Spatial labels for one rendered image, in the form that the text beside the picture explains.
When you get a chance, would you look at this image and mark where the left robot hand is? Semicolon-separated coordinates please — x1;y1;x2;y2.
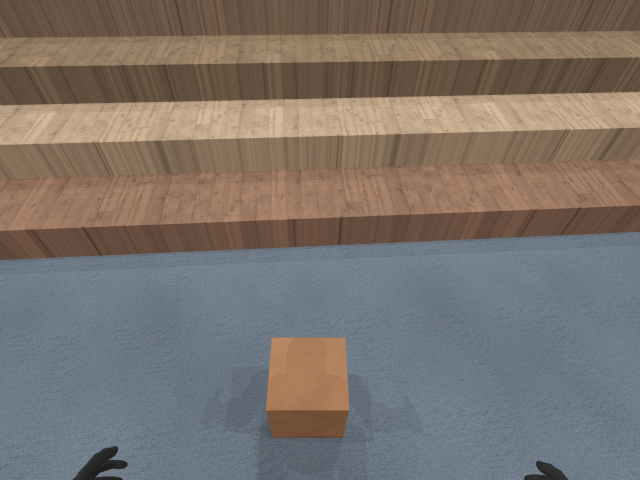
73;446;128;480

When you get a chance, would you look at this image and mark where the carton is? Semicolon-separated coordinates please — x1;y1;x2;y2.
266;338;349;438

